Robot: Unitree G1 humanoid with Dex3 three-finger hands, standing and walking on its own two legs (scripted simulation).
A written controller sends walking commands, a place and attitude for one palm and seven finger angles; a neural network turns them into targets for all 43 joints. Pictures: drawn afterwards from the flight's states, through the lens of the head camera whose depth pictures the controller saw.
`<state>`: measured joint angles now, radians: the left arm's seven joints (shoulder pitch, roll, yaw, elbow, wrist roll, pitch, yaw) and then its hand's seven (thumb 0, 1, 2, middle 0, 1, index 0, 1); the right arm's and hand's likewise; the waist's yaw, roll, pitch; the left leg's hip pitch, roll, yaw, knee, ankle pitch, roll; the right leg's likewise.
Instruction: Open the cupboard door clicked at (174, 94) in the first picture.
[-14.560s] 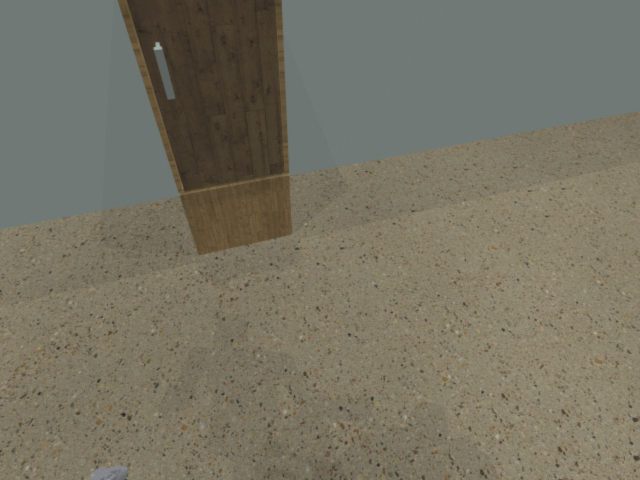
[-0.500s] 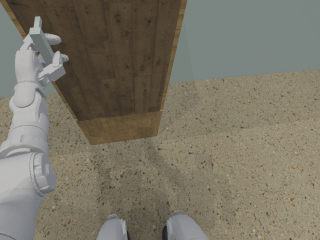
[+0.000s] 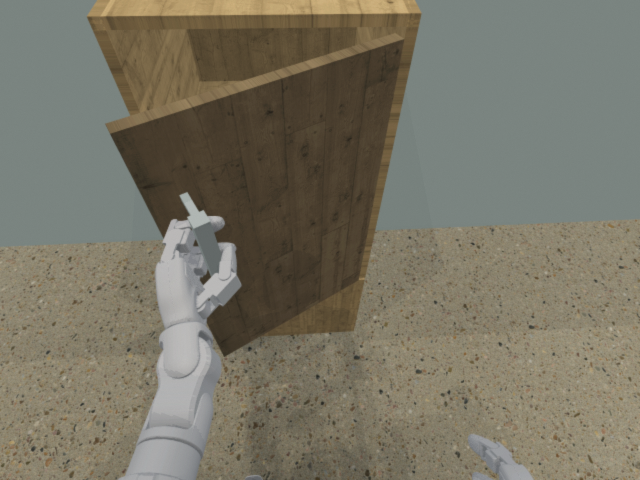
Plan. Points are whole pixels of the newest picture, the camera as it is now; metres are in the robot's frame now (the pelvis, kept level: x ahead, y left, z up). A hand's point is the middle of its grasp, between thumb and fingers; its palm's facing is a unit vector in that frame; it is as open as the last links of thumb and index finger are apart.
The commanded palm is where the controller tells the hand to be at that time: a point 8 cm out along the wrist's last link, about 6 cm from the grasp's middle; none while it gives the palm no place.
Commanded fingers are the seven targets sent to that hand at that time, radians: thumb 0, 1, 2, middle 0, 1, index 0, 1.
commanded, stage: pull the door open along its arc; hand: left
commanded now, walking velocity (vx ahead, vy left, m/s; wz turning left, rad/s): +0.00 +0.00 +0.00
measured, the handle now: (204, 241) +0.40 +0.16 +0.06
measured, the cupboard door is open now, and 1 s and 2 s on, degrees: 29 46 49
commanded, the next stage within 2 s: open thumb and fingers to let go in 0.28 s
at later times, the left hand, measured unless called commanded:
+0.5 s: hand (293, 318) +0.30 +0.04 +0.06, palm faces +0.45 -0.89 -0.05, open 6.4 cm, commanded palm +0.25 +0.08 +0.06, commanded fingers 0.00 0.41 0.69 -0.37 -1.30 -0.37 -1.30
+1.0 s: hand (290, 317) +0.30 +0.04 +0.06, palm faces +0.44 -0.90 -0.02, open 13.8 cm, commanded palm +0.25 +0.08 +0.06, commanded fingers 0.00 -0.50 0.30 -0.22 -0.70 -0.22 -0.70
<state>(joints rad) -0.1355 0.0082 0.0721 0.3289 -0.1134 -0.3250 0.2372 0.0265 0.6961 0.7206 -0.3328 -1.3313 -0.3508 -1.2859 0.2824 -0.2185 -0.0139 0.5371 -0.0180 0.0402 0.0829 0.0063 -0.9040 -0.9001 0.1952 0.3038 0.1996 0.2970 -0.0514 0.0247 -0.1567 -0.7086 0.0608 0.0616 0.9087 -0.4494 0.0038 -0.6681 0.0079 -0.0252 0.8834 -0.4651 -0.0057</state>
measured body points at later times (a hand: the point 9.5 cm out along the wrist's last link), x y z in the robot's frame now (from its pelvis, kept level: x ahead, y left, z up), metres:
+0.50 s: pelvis +0.00 -0.06 +0.00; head +0.03 -0.08 +0.45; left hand +0.27 +0.09 +0.06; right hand +0.19 -0.26 -0.11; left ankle -0.01 +0.11 -0.69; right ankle -0.02 -0.12 -0.69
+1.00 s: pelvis -0.02 -0.05 +0.00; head +0.01 -0.07 +0.44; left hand +0.27 +0.09 +0.06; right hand +0.15 -0.27 -0.12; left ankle -0.01 +0.12 -0.69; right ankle -0.02 -0.12 -0.69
